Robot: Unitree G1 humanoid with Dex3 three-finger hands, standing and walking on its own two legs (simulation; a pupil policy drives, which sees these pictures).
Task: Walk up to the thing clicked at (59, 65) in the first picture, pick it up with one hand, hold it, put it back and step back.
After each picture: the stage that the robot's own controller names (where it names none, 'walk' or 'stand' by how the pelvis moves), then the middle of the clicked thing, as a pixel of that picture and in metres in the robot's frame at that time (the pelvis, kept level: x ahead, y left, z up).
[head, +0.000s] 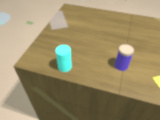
stand; (64, 58) +0.56 +0.10 -0.05
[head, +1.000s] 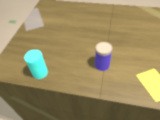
walk; (36, 64) +0.48 +0.22 -0.03
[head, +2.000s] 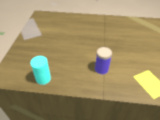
stand; (41, 70) +0.48 +0.20 -0.04
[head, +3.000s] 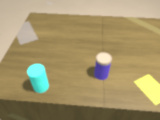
stand; (38, 78) +0.44 +0.20 -0.06
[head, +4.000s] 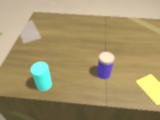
stand; (42, 77) +0.45 +0.19 -0.06
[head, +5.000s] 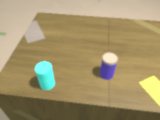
stand; (45, 76) +0.46 +0.18 -0.06
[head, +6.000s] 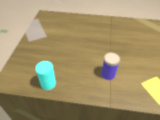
stand; (46, 76) +0.46 +0.17 -0.06
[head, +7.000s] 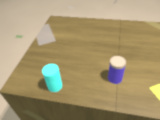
rise first; (52, 78) +0.45 +0.18 -0.05
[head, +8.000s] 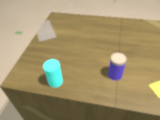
go down; (53, 73) +0.47 +0.18 -0.05
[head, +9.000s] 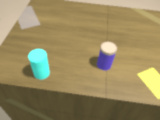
go down; (39, 64) +0.48 +0.17 -0.03
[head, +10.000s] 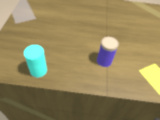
go down; (36, 61) +0.47 +0.17 -0.01
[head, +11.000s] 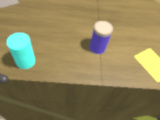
close in; (22, 52) +0.47 +0.18 +0.02
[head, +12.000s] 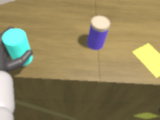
close; (19, 48) +0.48 +0.18 +0.03
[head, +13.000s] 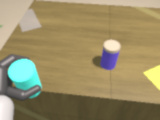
lift; (26, 80) +0.34 +0.18 +0.10
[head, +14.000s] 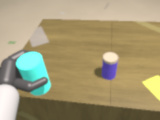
lift; (35, 74) +0.33 +0.15 +0.15
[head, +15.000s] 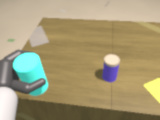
hold; (32, 75) +0.32 +0.16 +0.15
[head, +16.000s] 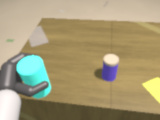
hold; (35, 78) +0.32 +0.15 +0.14
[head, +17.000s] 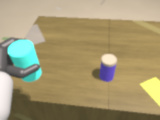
crouch; (26, 61) +0.37 +0.18 +0.15
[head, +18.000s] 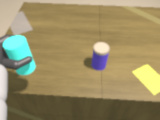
lower; (20, 56) +0.44 +0.19 +0.10
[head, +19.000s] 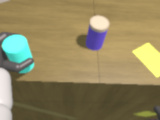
lower; (19, 55) +0.45 +0.17 +0.03
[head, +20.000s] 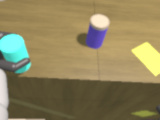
lower; (16, 54) +0.45 +0.18 +0.03
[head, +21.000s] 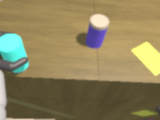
lower; (14, 54) +0.45 +0.18 +0.03
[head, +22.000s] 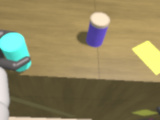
rest; (17, 53) +0.45 +0.18 +0.04
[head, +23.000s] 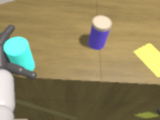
withdraw; (21, 57) +0.45 +0.17 +0.03
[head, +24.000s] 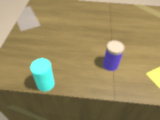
sink last; (43, 75) +0.41 +0.16 +0.00
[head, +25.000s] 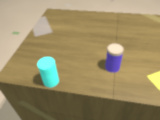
stand; (48, 72) +0.45 +0.18 +0.00
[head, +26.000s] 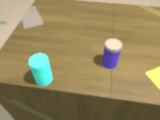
stand; (41, 70) +0.43 +0.18 +0.01
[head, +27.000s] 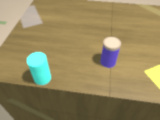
stand; (39, 69) +0.43 +0.18 +0.01
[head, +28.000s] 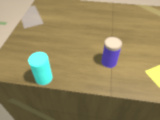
stand; (41, 69) +0.43 +0.18 +0.02
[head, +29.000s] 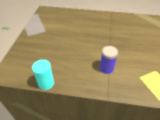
stand; (43, 75) +0.44 +0.18 -0.03
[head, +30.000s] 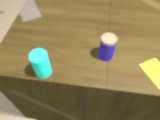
walk; (41, 64) +0.46 +0.18 -0.04
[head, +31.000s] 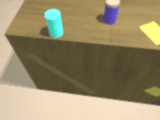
walk; (54, 24) +0.67 +0.15 -0.03
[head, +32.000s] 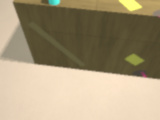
walk; out of the picture +0.98 +0.20 -0.03
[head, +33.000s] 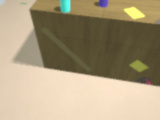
stand; (65, 2) +1.06 +0.15 -0.05
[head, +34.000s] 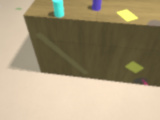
stand; (58, 7) +1.05 +0.17 -0.06
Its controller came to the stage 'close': yes
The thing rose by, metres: 0.21
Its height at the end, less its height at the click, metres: +0.00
